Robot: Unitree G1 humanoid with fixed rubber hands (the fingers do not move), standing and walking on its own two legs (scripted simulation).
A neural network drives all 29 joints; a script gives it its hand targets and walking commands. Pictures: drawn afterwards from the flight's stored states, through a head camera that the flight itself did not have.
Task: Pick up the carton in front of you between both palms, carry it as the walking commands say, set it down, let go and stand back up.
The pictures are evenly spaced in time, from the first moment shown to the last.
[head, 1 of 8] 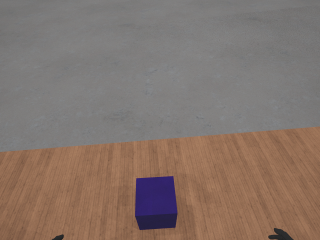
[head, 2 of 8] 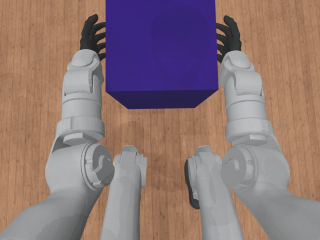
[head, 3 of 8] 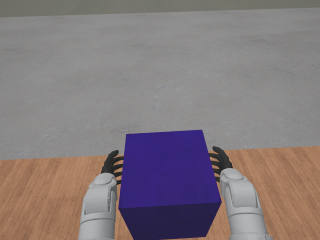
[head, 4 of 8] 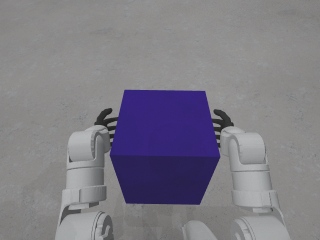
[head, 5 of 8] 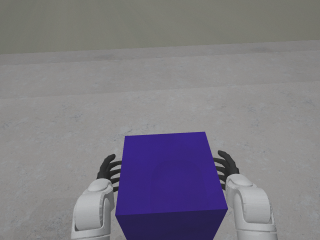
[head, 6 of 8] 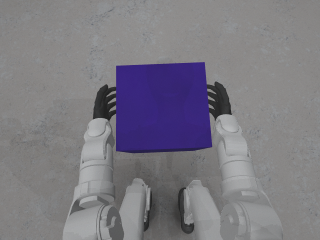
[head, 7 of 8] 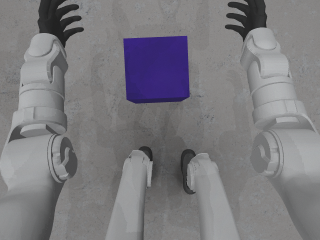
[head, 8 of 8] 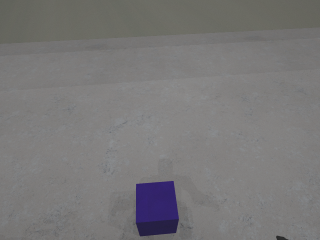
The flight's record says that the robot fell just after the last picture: no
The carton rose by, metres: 0.69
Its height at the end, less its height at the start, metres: -0.10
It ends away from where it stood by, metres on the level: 3.36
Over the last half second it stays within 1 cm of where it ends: yes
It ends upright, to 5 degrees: yes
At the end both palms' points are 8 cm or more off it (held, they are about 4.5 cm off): yes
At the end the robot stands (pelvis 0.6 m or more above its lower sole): yes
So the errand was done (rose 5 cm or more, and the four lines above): yes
